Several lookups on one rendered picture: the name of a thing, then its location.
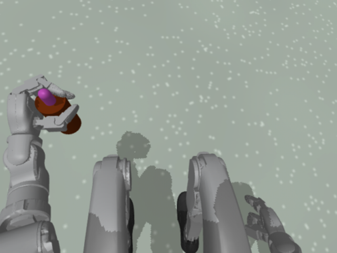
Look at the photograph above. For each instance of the right robot arm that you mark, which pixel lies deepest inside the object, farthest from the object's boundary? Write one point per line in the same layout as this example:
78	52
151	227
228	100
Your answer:
280	242

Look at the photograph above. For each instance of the right robot hand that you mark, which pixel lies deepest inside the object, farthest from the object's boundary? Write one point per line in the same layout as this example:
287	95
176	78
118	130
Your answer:
261	226

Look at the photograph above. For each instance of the right robot foot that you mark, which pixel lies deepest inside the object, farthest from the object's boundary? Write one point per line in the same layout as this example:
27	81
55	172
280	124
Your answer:
187	246

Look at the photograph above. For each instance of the bottle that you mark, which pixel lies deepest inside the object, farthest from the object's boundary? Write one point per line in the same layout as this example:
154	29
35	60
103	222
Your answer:
52	105

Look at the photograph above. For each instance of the left robot hand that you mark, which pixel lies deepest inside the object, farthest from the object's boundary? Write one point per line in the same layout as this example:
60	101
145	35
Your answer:
23	116

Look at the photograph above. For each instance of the left robot arm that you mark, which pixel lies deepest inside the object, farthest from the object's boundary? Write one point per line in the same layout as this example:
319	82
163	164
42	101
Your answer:
25	225

